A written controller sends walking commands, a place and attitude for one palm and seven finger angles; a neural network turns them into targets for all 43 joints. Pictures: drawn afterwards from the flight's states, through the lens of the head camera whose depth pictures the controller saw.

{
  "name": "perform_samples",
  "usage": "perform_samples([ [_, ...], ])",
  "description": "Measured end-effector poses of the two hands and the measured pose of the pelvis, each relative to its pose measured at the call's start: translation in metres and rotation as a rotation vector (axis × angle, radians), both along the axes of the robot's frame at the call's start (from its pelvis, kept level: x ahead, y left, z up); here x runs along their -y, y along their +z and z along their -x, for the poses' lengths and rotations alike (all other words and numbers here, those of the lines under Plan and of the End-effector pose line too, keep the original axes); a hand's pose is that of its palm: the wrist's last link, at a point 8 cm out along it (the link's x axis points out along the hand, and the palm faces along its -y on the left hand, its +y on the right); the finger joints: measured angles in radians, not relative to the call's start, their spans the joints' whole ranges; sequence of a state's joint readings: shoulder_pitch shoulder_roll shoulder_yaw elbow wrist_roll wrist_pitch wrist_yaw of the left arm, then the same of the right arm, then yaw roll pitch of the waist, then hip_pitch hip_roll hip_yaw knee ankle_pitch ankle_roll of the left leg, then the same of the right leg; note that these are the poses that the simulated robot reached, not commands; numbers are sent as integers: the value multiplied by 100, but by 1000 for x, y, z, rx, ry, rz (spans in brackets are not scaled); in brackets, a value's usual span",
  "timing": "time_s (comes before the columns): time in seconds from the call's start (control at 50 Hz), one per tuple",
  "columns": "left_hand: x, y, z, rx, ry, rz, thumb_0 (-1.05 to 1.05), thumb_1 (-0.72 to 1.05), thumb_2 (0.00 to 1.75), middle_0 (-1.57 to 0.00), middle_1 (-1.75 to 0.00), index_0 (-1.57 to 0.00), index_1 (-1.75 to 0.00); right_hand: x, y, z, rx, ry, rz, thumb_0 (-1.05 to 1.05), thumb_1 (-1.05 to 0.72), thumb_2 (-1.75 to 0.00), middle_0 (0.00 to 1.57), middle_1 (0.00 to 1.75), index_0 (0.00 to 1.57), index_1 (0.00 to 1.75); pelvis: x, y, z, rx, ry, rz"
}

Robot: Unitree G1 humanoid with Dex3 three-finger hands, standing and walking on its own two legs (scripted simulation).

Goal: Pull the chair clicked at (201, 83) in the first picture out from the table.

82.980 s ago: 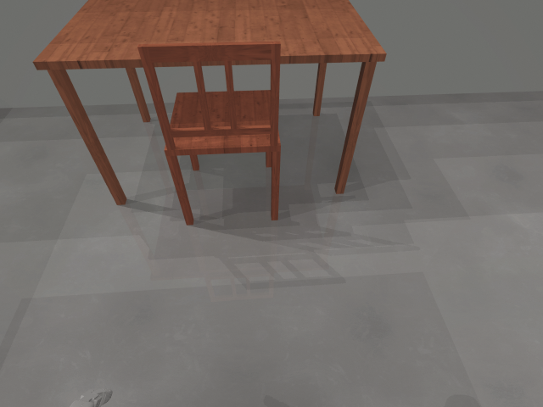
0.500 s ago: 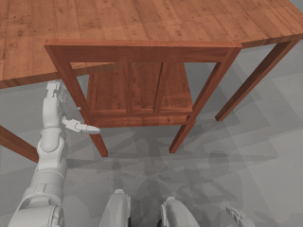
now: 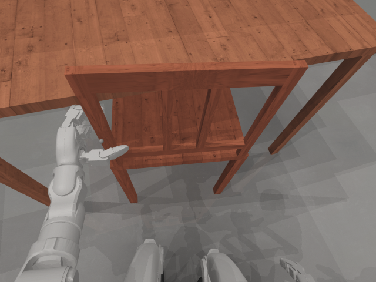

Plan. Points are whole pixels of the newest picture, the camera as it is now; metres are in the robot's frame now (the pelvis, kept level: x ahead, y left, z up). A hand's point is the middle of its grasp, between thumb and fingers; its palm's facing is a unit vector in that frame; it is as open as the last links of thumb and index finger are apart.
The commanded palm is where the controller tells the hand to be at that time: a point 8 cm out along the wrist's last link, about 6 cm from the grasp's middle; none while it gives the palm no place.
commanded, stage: hook a spindle and tug to test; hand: left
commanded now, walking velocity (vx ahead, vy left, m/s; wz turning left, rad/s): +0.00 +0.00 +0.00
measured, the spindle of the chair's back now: (167, 123) +0.46 +0.05 +0.00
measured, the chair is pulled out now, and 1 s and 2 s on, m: -0.05 -0.03 0.05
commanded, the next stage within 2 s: step backward, pulling the chair out in 0.88 s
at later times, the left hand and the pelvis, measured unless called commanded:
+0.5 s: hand (106, 141) +0.40 +0.18 +0.02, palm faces +0.11 -0.99 -0.02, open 6.5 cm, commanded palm +0.36 +0.23 +0.02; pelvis +0.00 +0.00 +0.00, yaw -1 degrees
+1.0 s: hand (107, 150) +0.38 +0.17 +0.02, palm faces +0.11 -0.99 -0.03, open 6.4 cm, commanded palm +0.35 +0.22 +0.02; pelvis +0.00 -0.01 +0.00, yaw +0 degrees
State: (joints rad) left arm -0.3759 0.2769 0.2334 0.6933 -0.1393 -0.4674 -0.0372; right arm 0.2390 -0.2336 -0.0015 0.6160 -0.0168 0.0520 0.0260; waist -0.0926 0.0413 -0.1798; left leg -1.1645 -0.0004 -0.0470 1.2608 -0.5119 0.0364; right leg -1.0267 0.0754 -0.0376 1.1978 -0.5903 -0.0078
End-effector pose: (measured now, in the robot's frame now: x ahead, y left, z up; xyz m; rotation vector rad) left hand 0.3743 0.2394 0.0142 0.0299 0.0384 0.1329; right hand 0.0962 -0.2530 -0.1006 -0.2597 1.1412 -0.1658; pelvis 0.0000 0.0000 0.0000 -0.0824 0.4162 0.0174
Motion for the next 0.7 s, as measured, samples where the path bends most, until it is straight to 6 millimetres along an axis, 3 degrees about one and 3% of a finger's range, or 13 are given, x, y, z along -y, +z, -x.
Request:
perform_samples([
  [0.2, 6, 3, -3, 37, -15, 2, 0, 48, 72, -45, -139, -45, -140, -5, -1, -6, 6, 9, -4, 1, -91, -90, 20, 30, 20, 30, -3, -1, -1, -2, -1, -1],
  [0.5, 12, 4, 1, 23, -20, 13, 1, 57, 71, -36, -141, -37, -141, -6, 1, -9, 30, -9, -24, 1, -91, -90, 20, 30, 20, 30, -1, -1, 0, 2, -17, -10],
  [0.7, 15, 5, 14, 18, -17, 5, 2, 59, 71, -34, -140, -36, -141, -1, 2, -13, 34, -12, -29, 1, -91, -90, 20, 30, 20, 30, 2, 1, -4, 5, -18, -16],
])
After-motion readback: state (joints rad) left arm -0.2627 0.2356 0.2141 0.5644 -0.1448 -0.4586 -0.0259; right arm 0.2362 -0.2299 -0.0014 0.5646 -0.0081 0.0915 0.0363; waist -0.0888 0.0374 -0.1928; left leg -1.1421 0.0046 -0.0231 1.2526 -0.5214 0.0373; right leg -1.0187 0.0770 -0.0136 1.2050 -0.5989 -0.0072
